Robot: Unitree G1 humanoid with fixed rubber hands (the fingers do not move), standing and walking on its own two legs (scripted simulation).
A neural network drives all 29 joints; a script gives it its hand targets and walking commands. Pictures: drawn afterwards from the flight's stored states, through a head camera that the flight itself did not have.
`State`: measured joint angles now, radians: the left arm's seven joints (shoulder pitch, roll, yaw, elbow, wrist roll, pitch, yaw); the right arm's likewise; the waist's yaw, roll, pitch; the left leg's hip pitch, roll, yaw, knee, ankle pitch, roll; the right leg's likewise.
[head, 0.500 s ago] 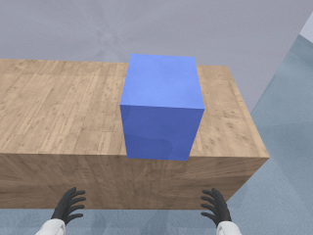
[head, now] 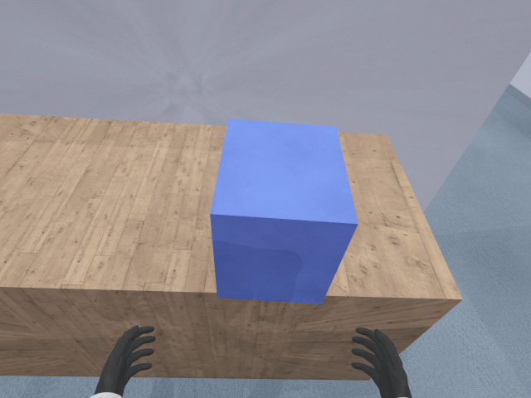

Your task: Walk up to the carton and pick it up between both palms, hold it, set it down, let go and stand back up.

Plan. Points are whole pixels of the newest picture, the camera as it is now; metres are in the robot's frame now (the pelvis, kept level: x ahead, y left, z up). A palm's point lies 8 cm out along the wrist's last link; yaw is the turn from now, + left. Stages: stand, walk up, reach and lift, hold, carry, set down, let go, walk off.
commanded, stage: reach and lift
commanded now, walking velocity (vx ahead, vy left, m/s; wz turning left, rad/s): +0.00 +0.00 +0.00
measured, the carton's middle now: (276, 213) +0.46 +0.00 +0.00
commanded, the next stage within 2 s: none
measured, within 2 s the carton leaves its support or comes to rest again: neither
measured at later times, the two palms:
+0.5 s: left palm (135, 347) +0.20 +0.20 -0.04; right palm (405, 361) +0.21 -0.21 -0.03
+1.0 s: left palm (139, 279) +0.29 +0.21 +0.02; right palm (400, 291) +0.30 -0.20 +0.03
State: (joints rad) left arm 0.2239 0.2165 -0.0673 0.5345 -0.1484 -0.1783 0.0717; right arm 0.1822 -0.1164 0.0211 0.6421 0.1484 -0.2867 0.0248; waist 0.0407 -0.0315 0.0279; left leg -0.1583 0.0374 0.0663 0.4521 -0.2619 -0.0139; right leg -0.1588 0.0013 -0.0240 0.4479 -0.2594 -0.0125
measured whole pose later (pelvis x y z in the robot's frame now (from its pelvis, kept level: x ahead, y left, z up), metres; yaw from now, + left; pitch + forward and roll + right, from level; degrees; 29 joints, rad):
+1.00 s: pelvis -0.01 +0.00 +0.00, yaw -1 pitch +0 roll +0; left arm -0.17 0.19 0.01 0.52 -0.16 -0.06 0.08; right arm -0.23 -0.22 0.06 0.69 0.29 -0.20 -0.01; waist 0.03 -0.02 0.00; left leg -0.18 0.05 0.07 0.41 -0.23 -0.02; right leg -0.19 0.01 -0.01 0.41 -0.22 -0.02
